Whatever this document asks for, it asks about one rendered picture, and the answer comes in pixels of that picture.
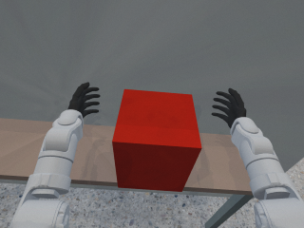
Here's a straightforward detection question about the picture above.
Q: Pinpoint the robot right hand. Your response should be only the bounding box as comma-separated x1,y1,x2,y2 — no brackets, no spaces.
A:
212,88,247,128

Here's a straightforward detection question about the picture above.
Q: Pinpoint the robot left upper arm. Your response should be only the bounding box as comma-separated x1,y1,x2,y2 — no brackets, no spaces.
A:
12,199,69,228

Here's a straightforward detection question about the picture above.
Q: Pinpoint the right robot forearm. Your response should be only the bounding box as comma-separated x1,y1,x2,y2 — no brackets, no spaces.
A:
230,117,304,205

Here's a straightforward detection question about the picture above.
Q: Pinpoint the robot left hand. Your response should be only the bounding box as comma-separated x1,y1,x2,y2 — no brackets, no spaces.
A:
67,82,101,118

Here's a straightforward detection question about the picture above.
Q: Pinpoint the robot right upper arm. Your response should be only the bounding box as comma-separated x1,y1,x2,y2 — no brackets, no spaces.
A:
254,198,304,228

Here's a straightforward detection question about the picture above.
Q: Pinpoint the table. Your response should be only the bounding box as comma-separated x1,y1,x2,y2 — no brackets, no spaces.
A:
0,118,254,228

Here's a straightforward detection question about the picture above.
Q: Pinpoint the left robot forearm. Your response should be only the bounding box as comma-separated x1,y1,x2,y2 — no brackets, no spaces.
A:
9,109,84,228

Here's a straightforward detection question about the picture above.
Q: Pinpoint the carton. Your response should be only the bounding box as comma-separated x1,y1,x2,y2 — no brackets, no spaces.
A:
112,89,202,192

